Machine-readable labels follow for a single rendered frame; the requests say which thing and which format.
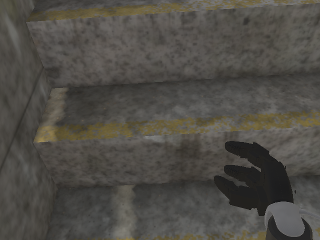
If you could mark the robot right forearm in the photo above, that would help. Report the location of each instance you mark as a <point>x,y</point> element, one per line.
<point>283,222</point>

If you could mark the robot right hand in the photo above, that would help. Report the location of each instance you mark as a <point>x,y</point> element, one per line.
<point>269,186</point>

